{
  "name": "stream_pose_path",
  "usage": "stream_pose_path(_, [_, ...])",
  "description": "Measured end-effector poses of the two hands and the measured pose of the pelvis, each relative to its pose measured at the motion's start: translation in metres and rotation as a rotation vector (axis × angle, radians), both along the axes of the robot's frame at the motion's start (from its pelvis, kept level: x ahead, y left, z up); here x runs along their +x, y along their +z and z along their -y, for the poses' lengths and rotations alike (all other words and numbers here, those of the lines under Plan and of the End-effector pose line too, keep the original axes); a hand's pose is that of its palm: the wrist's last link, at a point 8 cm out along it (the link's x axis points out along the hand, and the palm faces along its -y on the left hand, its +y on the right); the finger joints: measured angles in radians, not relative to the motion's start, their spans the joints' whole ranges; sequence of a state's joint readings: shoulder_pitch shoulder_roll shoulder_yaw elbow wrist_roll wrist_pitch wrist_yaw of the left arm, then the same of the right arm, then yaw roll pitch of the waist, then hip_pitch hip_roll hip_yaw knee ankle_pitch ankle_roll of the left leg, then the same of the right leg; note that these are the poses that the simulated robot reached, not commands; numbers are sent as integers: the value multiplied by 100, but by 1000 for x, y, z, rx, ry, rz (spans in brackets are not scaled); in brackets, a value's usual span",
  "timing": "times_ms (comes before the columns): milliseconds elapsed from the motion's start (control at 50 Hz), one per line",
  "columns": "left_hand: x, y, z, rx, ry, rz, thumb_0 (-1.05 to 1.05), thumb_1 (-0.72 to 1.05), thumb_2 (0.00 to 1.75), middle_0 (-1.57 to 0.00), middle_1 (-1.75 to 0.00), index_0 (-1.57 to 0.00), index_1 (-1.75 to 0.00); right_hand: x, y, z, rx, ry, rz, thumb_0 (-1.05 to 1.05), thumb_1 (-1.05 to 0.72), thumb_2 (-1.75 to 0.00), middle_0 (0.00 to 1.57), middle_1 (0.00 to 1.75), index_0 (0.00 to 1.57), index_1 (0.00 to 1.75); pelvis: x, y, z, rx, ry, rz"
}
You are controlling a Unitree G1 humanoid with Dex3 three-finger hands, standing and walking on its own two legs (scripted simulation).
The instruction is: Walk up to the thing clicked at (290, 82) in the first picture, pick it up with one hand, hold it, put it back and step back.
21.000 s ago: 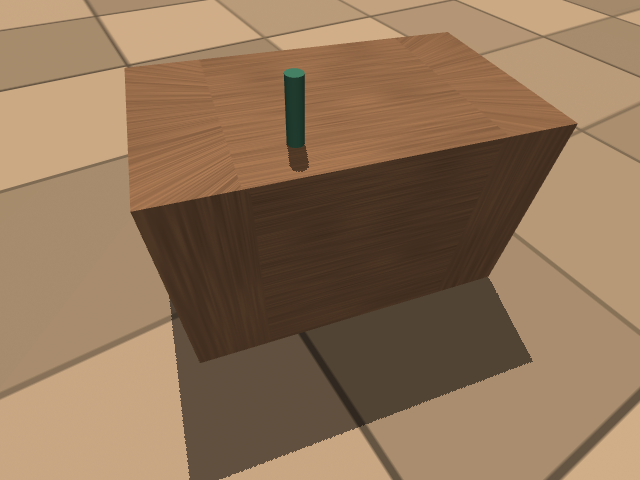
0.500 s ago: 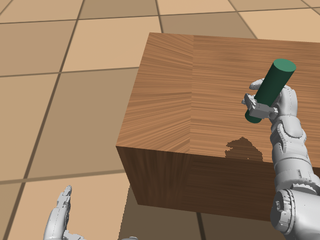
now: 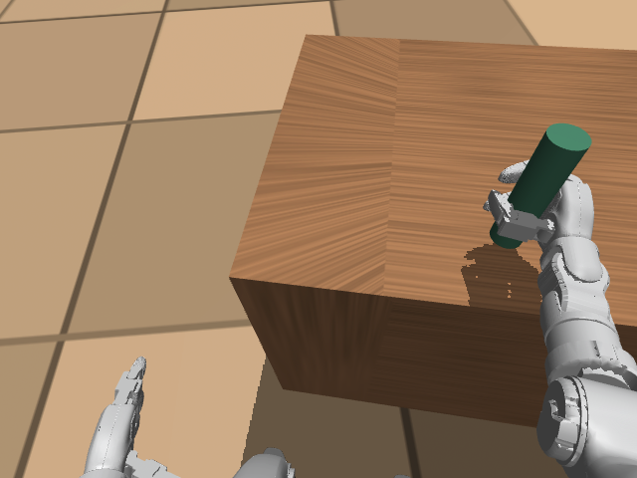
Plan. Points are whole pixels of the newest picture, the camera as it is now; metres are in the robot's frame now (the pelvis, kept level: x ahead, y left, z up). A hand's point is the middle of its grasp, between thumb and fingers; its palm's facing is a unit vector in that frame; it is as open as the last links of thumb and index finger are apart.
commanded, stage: lower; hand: right
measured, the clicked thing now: (532, 193) +0.46 -0.21 +0.09
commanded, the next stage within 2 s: loosen in 0.76 s
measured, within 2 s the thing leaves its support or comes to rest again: rests again in 0.58 s
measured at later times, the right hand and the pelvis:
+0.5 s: hand (503, 212) +0.47 -0.19 +0.04, palm faces +0.11 +0.99 +0.01, open 5.6 cm; pelvis -0.01 +0.01 -0.02, yaw +0 degrees
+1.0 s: hand (503, 212) +0.48 -0.20 +0.03, palm faces +0.13 +0.99 +0.01, open 5.6 cm; pelvis -0.02 +0.00 -0.04, yaw +0 degrees
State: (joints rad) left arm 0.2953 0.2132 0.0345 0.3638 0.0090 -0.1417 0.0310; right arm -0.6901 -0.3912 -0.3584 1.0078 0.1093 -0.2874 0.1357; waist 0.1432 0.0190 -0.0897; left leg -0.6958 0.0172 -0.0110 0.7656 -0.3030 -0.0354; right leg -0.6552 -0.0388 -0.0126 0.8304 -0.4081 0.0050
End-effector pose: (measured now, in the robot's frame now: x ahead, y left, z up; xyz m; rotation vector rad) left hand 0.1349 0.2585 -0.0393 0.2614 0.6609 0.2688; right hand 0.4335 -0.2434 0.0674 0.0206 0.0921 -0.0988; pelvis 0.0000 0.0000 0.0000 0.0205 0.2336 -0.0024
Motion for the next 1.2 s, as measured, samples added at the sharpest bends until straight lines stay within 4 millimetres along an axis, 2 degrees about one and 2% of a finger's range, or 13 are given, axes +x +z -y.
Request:
stream_pose_path(260, [-1, 0, 2, 18, -31, 32, -1, -54, 6, -7, -5, -6, -5, 5, -13, 0, -5, -20, 23, -2, -13, -112, 95, 111, 100, 113, -7, -14, -2, 3, -4, -37])
stream_pose_path(420, [-7, 1, -5, 49, -30, 38, -1, -54, 5, -7, -5, -6, -5, 8, -22, 1, -6, -24, 26, -2, -13, -112, 95, 111, 100, 113, -10, -21, -4, 4, -7, -55])
stream_pose_path(720, [-9, 0, -5, 67, -40, 55, -1, -54, 5, -7, -5, -6, -5, 12, -38, -1, 0, -33, 22, -2, -13, -112, 95, 111, 100, 113, -14, -32, -7, 9, -8, -83])
stream_pose_path(940, [-11, -3, -3, 78, -55, 56, -1, -54, 5, -7, -5, -6, -5, 17, -39, 3, -10, -30, 48, -2, -13, -110, 96, 111, 100, 112, -17, -39, -5, 15, -12, -99])
stream_pose_path(1020, [-12, -1, -3, 84, -57, 61, -1, -53, 4, -7, -5, -7, -5, 18, -39, 3, -16, -26, 50, -2, -12, -102, 99, 106, 102, 107, -18, -40, -4, 14, -11, -103])
stream_pose_path(1120, [-15, -1, -1, 80, -57, 57, -1, -52, 3, -7, -5, -7, -5, 19, -40, 3, -6, -29, 45, -2, -8, -80, 102, 95, 106, 96, -18, -41, -4, 16, -11, -104])
stream_pose_path(1200, [-15, -2, -1, 81, -55, 50, -1, -52, 4, -7, -5, -7, -5, 20, -43, 3, -11, -27, 40, -1, 1, -62, 101, 83, 103, 84, -18, -41, -4, 17, -9, -110])
